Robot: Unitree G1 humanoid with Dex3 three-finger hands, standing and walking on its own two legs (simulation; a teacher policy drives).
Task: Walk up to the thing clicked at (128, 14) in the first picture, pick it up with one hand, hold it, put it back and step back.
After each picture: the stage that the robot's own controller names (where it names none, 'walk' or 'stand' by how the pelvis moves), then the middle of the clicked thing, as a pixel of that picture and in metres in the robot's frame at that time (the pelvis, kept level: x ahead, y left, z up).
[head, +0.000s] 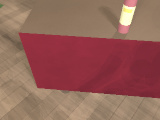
stand; (127, 13) +0.88 -0.28 -0.01
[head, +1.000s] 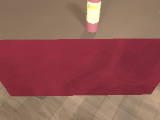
walk; (93, 9) +0.82 -0.05 +0.03
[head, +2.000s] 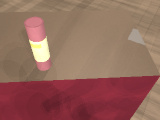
walk; (39, 46) +0.55 +0.21 +0.01
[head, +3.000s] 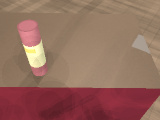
stand; (34, 51) +0.52 +0.19 +0.03
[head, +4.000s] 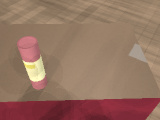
stand; (34, 65) +0.47 +0.20 -0.01
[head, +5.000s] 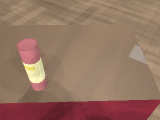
stand; (34, 67) +0.47 +0.20 -0.01
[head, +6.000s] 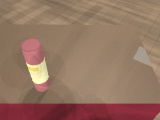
stand; (37, 68) +0.47 +0.18 -0.01
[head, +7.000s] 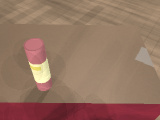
stand; (40, 67) +0.47 +0.18 -0.01
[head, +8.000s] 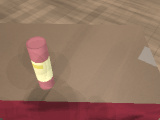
rise first; (42, 65) +0.47 +0.18 -0.01
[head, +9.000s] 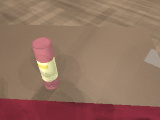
go down; (47, 66) +0.48 +0.17 -0.01
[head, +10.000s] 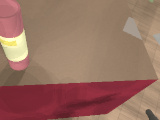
go down; (13, 41) +0.48 +0.17 +0.05
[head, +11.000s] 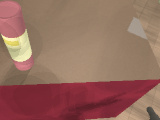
approach; (17, 41) +0.49 +0.17 +0.06
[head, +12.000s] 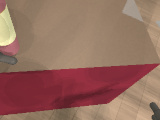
close in; out of the picture +0.50 +0.18 +0.09
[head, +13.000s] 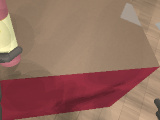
lift; out of the picture +0.49 +0.18 +0.09
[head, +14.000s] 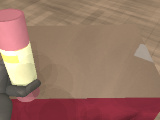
lift; (19, 61) +0.33 +0.17 +0.20
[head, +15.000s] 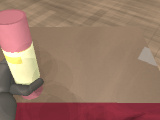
hold; (22, 60) +0.33 +0.16 +0.19
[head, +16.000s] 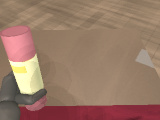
hold; (27, 72) +0.34 +0.16 +0.15
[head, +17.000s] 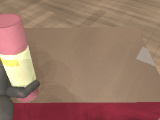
hold; (18, 63) +0.33 +0.18 +0.18
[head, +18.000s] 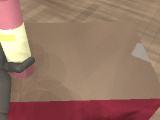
crouch; (14, 40) +0.41 +0.18 +0.19
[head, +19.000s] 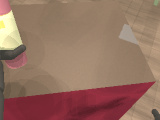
lower; (5, 29) +0.50 +0.18 +0.13
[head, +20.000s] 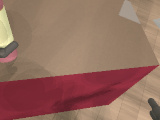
lower; out of the picture +0.51 +0.18 +0.09
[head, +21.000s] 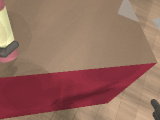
lower; out of the picture +0.51 +0.17 +0.09
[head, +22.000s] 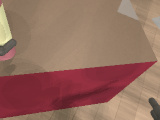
lower; out of the picture +0.51 +0.18 +0.09
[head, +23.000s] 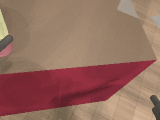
rest; out of the picture +0.52 +0.18 +0.09
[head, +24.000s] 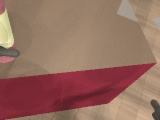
withdraw; out of the picture +0.51 +0.17 +0.09
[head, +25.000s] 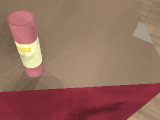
sink last; (29, 48) +0.47 +0.16 +0.05
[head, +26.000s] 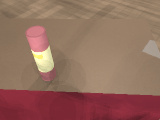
stand; (43, 56) +0.50 +0.18 +0.04
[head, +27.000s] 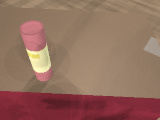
stand; (39, 54) +0.46 +0.17 +0.05
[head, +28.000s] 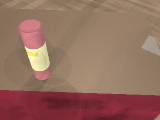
stand; (37, 53) +0.47 +0.17 +0.05
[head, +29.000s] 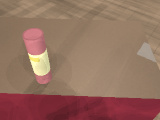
stand; (39, 59) +0.48 +0.18 +0.02
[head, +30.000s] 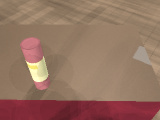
stand; (37, 66) +0.48 +0.19 -0.01
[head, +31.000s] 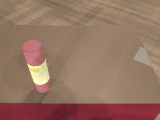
stand; (38, 68) +0.46 +0.18 -0.01
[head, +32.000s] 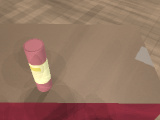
stand; (40, 68) +0.46 +0.17 -0.01
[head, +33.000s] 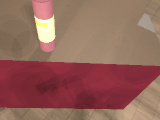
walk; (45, 25) +0.58 +0.14 +0.03
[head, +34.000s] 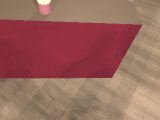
walk; out of the picture +0.84 +0.21 +0.01
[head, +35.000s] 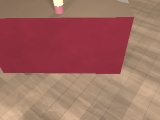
walk; out of the picture +1.14 +0.22 +0.00
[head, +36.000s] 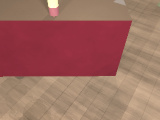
stand; out of the picture +1.07 +0.18 -0.01
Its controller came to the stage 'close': yes
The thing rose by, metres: 0.21
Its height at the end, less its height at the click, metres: +0.00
